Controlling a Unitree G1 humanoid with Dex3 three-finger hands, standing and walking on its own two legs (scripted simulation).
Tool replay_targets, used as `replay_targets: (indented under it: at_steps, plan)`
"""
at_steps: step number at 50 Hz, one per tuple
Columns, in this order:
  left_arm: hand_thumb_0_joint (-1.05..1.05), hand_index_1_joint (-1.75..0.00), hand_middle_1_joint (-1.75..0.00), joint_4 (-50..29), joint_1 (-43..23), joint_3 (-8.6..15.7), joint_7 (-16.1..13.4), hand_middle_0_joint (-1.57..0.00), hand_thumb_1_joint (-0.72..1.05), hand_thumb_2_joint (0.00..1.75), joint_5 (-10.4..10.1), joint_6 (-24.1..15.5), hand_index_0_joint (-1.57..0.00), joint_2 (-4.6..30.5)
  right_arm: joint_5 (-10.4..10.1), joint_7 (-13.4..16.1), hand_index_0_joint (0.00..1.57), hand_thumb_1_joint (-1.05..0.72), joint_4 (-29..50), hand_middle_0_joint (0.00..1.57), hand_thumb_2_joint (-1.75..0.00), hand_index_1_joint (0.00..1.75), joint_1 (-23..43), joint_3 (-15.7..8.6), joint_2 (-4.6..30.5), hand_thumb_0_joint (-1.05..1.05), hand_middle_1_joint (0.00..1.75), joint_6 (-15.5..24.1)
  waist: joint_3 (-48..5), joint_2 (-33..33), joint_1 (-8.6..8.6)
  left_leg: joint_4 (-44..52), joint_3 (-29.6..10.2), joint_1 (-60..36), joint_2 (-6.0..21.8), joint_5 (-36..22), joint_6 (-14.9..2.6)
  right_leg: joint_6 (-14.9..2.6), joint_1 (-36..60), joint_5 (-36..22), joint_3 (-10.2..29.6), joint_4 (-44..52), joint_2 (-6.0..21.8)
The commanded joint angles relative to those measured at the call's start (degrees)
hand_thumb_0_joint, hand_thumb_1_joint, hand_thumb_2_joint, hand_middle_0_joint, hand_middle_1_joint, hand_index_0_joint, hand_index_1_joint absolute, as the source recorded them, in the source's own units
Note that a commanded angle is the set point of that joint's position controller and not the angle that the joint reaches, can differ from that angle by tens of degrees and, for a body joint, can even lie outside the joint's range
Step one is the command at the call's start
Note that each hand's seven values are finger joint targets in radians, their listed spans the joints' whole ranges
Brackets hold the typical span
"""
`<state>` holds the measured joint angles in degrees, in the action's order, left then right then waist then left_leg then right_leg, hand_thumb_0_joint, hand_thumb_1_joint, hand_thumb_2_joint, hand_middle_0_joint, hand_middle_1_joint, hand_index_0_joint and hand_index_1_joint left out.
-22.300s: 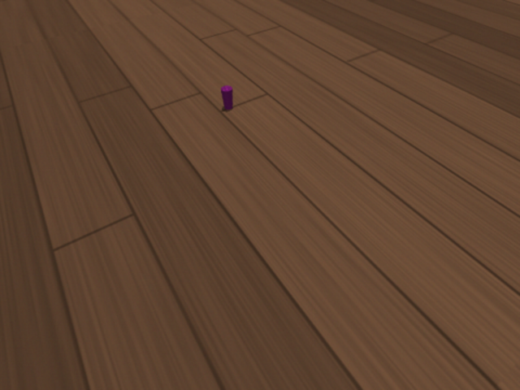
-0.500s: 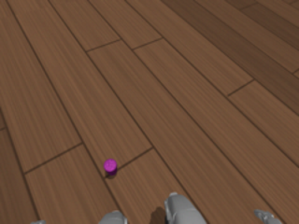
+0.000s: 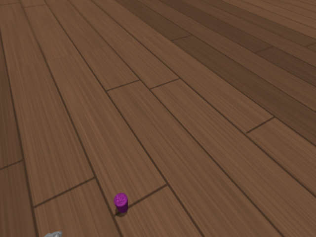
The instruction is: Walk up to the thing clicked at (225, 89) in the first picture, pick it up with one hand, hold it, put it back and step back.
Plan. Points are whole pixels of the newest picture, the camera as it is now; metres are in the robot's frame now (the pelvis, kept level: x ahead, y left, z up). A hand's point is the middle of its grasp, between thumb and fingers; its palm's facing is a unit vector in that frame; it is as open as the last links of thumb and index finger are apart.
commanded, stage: walk up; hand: left
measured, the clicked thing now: (122, 204) +0.45 +0.19 -0.69
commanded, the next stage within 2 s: stand in 0.86 s
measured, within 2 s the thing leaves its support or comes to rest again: neither
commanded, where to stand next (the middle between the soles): +0.09 -0.01 m, yaw -2 degrees
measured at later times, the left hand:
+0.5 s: hand out of the picture +0.03 +0.35 -0.15, palm faces +0.04 -0.87 -0.49, open 7.4 cm
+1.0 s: hand out of the picture +0.07 +0.23 -0.15, palm faces -0.11 -0.92 -0.39, open 7.4 cm
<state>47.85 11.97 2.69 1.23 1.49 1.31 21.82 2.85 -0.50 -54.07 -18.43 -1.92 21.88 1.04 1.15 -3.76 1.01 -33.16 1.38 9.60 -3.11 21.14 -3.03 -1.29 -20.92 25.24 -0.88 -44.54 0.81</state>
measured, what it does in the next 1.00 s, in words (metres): steps on the spot: left foot, then right foot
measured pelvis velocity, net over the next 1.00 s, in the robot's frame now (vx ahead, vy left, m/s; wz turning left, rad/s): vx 0.00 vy -0.04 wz -0.04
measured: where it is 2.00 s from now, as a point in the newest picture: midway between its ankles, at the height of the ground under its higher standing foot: outside the picture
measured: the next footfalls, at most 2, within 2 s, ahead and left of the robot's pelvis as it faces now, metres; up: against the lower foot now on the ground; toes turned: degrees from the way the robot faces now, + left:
left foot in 0.44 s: +0.03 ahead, +0.18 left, +0.00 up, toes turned +1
right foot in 0.84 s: +0.03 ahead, -0.18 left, +0.00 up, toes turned -3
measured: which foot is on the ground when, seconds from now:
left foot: down 0.00-0.18, up 0.20-0.42, down 0.44-0.84, up 0.86-1.00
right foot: down 0.00-0.46, up 0.48-0.82, down 0.84-1.00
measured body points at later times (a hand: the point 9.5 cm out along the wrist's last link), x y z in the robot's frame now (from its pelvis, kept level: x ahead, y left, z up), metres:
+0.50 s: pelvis -0.02 +0.04 -0.02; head +0.01 +0.03 +0.43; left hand +0.03 +0.39 -0.12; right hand +0.07 -0.27 -0.14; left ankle -0.01 +0.18 -0.73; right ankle +0.06 -0.12 -0.72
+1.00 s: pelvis +0.00 -0.04 -0.01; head +0.02 -0.05 +0.44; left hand +0.08 +0.27 -0.13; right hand +0.03 -0.38 -0.12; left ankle +0.02 +0.09 -0.71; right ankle +0.00 -0.18 -0.73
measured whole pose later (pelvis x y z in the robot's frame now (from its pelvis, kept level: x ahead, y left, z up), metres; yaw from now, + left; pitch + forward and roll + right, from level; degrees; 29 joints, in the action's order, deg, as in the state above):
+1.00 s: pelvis +0.00 -0.04 -0.01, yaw -2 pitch -3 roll +0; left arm 50.9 14.8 1.0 0.9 1.1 -1.2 22.2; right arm -0.4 0.8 -50.5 -16.3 -4.6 25.3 -0.3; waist 5.8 1.5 1.0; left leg -52.5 -1.3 22.6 0.8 30.0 -2.5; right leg 1.3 -17.1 22.3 1.8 -42.3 1.0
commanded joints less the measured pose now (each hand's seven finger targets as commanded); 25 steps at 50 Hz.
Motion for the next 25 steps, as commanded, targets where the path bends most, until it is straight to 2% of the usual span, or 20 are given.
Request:
replay_targets:
  at_steps: [1, 2, 4, 6, 7, 8, 9, 10, 11, 13, 15, 17, 18, 19, 20, 21, 22, 23, 24, 25]
  plan:
    - [0.0, -0.3, -0.3, -3.4, -4.1, 3.3, -0.4, -0.2, 0.9, 0.9, -1.0, -3.5, -0.2, 10.5, -0.1, 0.1, 0.2, -0.9, 7.2, 0.2, -0.9, 0.3, 8.9, -2.1, 11.1, 0.0, 0.3, 2.5, 10.6, 11.1, -1.84, 18.8, -17.2, 7.6, 15.3, -5.6, -8.6, 0.39, -3.8, 1.2, 3.1, 1.7, 1.1]
    - [0.0, -0.3, -0.3, -2.5, -3.2, 3.0, -0.5, -0.2, 0.9, 0.9, -1.1, -3.8, -0.2, 10.0, -0.3, 0.2, 0.2, -0.9, 7.1, 0.2, -0.9, 0.3, 7.7, -2.2, 11.2, 0.0, 0.3, 2.6, 8.1, 12.7, -1.67, 16.2, -13.6, 3.7, 13.1, -13.0, -6.88, 0.11, -3.6, -1.1, 1.4, 4.6, 0.6]
    - [0.0, -0.3, -0.3, -0.6, -0.7, 2.8, -1.2, -0.2, 0.9, 0.9, -1.4, -4.5, -0.2, 10.7, -0.5, -0.3, 0.2, -0.9, 6.8, 0.2, -0.9, 0.3, 5.7, -3.4, 13.3, 0.0, 0.3, 1.5, 3.7, 15.7, -0.68, 10.7, -9.0, 1.4, 10.5, -20.9, -5.36, 0.29, 2.3, -6.5, -2.6, 10.4, -0.9]
    - [0.0, -0.3, -0.3, 2.5, 5.1, 2.7, -3.2, -0.2, 0.9, 0.9, -1.7, -5.1, -0.2, 11.1, -0.5, -0.9, 0.2, -0.9, 8.7, 0.2, -0.9, 0.3, 6.5, -3.9, 13.0, 0.0, 0.3, -1.2, -0.4, 15.7, -2.15, 1.4, -4.8, 0.3, 8.0, -26.5, -3.7, 0.55, 9.6, -18.6, -4.2, 20.8, -1.8]
    - [0.0, -0.3, -0.3, 3.8, 8.1, 3.3, -4.2, -0.2, 0.9, 0.9, -1.6, -5.3, -0.2, 13.4, -0.9, -1.1, 0.2, -0.9, 9.9, 0.2, -0.9, 0.3, 6.8, -3.9, 12.1, 0.0, 0.3, -2.0, -3.0, 12.5, -3.04, -4.5, -3.3, 1.7, 6.5, -27.3, -2.34, -0.07, 14.3, -23.2, -1.9, 22.6, 0.1]
    - [0.0, -0.3, -0.3, 4.7, 11.8, 4.4, -5.1, -0.2, 0.9, 0.9, -1.3, -5.5, -0.2, 16.8, -1.2, -1.3, 0.2, -0.9, 11.0, 0.2, -0.9, 0.3, 6.2, -3.7, 10.7, 0.0, 0.3, -2.6, -5.7, 6.9, -4.34, -11.9, -3.6, 9.9, 4.9, -19.6, -0.48, -2.39, 22.6, -29.0, 7.0, 21.1, 6.1]
    - [0.0, -0.3, -0.3, 4.2, 12.4, 5.3, -5.7, -0.2, 0.9, 0.9, -0.7, -5.4, -0.2, 20.8, -1.2, -1.3, 0.2, -0.9, 12.1, 0.2, -0.9, 0.3, 4.8, -3.4, 9.0, 0.0, 0.3, -3.2, -5.7, -2.4, -3.78, -20.5, -4.3, 20.2, 0.4, 3.6, 1.45, -7.64, 25.3, -32.8, 25.3, 24.1, 19.5]
    - [0.0, -0.3, -0.3, 2.7, 8.9, 5.3, -6.1, -0.2, 0.9, 0.9, -0.6, -5.3, -0.2, 22.5, -0.4, -0.9, 0.2, -0.9, 11.8, 0.2, -0.9, 0.3, 4.5, -4.6, 12.1, 0.0, 0.3, -4.8, -3.4, 1.0, -2.91, -28.4, -9.8, 17.8, 2.8, 13.9, 1.66, -13.1, 15.1, -25.3, 31.7, 26.8, 26.9]
    - [0.0, -0.3, -0.3, 1.5, 5.9, 5.1, -6.4, -0.2, 0.9, 0.9, -0.5, -5.3, -0.2, 21.9, -0.2, -1.0, 0.2, -0.9, 11.4, 0.2, -0.9, 0.3, 3.8, -5.3, 13.3, 0.0, 0.3, -5.6, -0.2, 1.0, -1.68, -32.9, -11.4, 17.3, 4.3, 13.0, 1.91, -15.25, 9.8, -19.5, 32.3, 27.4, 27.1]
    - [0.0, -0.3, -0.3, 0.4, 3.4, 4.3, -6.4, -0.2, 0.9, 0.9, -0.6, -5.5, -0.2, 18.5, -0.8, -1.6, 0.2, -0.9, 10.4, 0.2, -0.9, 0.3, 3.5, -5.8, 13.4, 0.0, 0.3, -5.7, 1.6, 2.1, -0.31, -34.4, -13.7, 17.7, 4.1, 9.5, 2.13, -12.13, 6.2, -16.7, 21.2, 26.3, 20.7]
    - [0.0, -0.3, -0.3, 0.2, 0.9, 4.2, -5.8, -0.2, 0.9, 0.9, 0.3, -5.4, -0.2, 17.6, -1.2, -2.0, 0.2, -0.9, 8.8, 0.2, -0.9, 0.3, 0.2, -6.0, 12.1, 0.0, 0.3, -5.5, 0.5, -2.9, 0.51, -33.1, -11.8, 13.5, 3.4, 5.5, 2.32, -10.02, 1.0, -5.6, 13.4, 26.1, 15.6]
    - [0.0, -0.3, -0.3, -1.3, -3.5, 3.2, -4.2, -0.2, 0.9, 0.9, 1.6, -4.9, -0.2, 14.8, -3.1, -1.9, 0.2, -0.9, 6.3, 0.2, -0.9, 0.3, -1.4, -5.0, 10.5, 0.0, 0.3, -4.3, -1.1, -9.1, 0.69, -17.9, -5.9, 7.7, 3.4, 7.2, 3.02, -7.78, -1.2, 4.0, 6.8, 24.7, 10.2]
    - [0.0, -0.3, -0.3, -1.7, -4.7, 3.2, -3.5, -0.2, 0.9, 0.9, 2.0, -4.0, -0.2, 13.9, -3.7, -1.7, 0.2, -0.9, 5.8, 0.2, -0.9, 0.3, -0.4, -4.6, 10.8, 0.0, 0.3, -3.1, -1.0, -13.4, -0.19, -11.6, -2.5, 7.7, 3.0, 7.9, 3.68, -7.86, -0.5, 7.1, 6.1, 24.0, 8.9]
    - [0.0, -0.3, -0.3, -2.3, -4.7, 3.6, -2.8, -0.2, 0.9, 0.9, 2.3, -2.6, -0.2, 14.7, -3.5, -1.0, 0.2, -0.9, 4.8, 0.2, -0.9, 0.3, -0.9, -4.7, 11.5, 0.0, 0.3, -2.0, -0.2, -15.5, -0.72, -6.4, 0.5, 7.0, 1.8, 4.7, 4.07, -8.4, -0.4, 6.8, 5.4, 20.4, 7.8]
    - [0.0, -0.3, -0.3, -3.3, -4.8, 3.8, -2.0, -0.2, 0.9, 0.9, 2.0, -0.9, -0.2, 14.6, -3.1, 0.3, 0.2, -0.9, 3.1, 0.2, -0.9, 0.3, -3.0, -5.0, 12.2, 0.0, 0.3, -1.2, 1.0, -14.4, -0.33, -1.4, 3.2, 4.2, 0.7, -2.9, 4.58, -8.12, -2.5, 4.7, 4.1, 15.6, 6.6]
    - [0.0, -0.3, -0.3, -4.1, -3.9, 3.7, -1.3, -0.2, 0.9, 0.9, 1.7, 0.8, -0.2, 13.5, -2.6, 1.8, 0.2, -0.9, 2.0, 0.2, -0.9, 0.3, -4.7, -5.3, 12.5, 0.0, 0.3, -0.6, 1.9, -11.3, 0.09, 2.9, 4.2, 2.2, -0.8, -8.7, 5.37, -7.31, -3.6, -3.1, 2.8, 7.9, 5.1]
    - [0.0, -0.3, -0.3, -4.6, -2.3, 3.4, -0.9, -0.2, 0.9, 0.9, 1.5, 2.0, -0.2, 11.2, -1.8, 3.3, 0.2, -0.9, 1.7, 0.2, -0.9, 0.3, -6.1, -5.7, 14.0, 0.0, 0.3, 0.0, 2.2, -6.3, 0.48, 5.2, 0.3, 1.0, 1.4, -12.5, 5.06, -5.17, -6.1, -7.7, 1.5, -0.8, 2.9]
    - [0.0, -0.3, -0.3, -5.9, -1.6, 3.1, -0.7, -0.2, 0.9, 0.9, 1.2, 2.7, -0.2, 9.0, -0.6, 4.3, 0.2, -0.9, 2.9, 0.2, -0.9, 0.3, -5.6, -6.5, 18.5, 0.0, 0.3, 0.6, 3.6, 3.3, 0.85, 9.9, -16.5, 2.1, 12.2, -12.5, 1.33, -2.59, -13.2, -3.0, 3.1, -10.9, -1.8]
    - [0.0, -0.3, -0.3, -6.4, -0.9, 3.8, -0.9, -0.2, 0.9, 0.9, 1.3, 3.5, -0.2, 9.5, -0.6, 5.1, 0.2, -0.9, 5.5, 0.2, -0.9, 0.3, -2.0, -7.5, 24.9, 0.0, 0.3, 1.0, 3.4, 7.4, -0.64, 14.6, -38.3, 9.1, 27.9, -12.8, -5.96, -0.18, -15.2, 8.6, 9.3, -17.1, -2.9]
    - [0.0, -0.3, -0.3, -6.1, -4.3, 5.3, -1.2, -0.2, 0.9, 0.9, 1.4, 4.2, -0.2, 15.0, -1.5, 5.5, 0.2, -0.9, 6.4, 0.2, -0.9, 0.3, 0.4, -8.2, 27.6, 0.0, 0.3, 1.3, 5.3, 7.5, 1.38, 16.8, -43.8, 16.8, 32.9, -9.5, -13.95, 0.12, -11.2, 9.5, 13.3, -24.1, -0.2]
